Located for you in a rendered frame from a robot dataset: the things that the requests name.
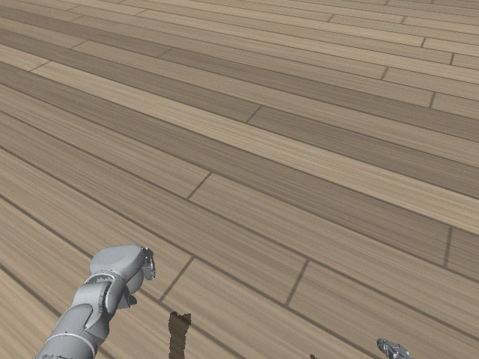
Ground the right robot hand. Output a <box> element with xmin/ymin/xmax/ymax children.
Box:
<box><xmin>377</xmin><ymin>339</ymin><xmax>415</xmax><ymax>359</ymax></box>

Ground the ball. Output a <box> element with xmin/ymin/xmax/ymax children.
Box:
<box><xmin>126</xmin><ymin>268</ymin><xmax>144</xmax><ymax>295</ymax></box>

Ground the left robot hand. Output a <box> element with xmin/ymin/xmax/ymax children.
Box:
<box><xmin>89</xmin><ymin>244</ymin><xmax>156</xmax><ymax>310</ymax></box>

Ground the left robot arm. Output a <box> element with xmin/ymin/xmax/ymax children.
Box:
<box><xmin>33</xmin><ymin>270</ymin><xmax>125</xmax><ymax>359</ymax></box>

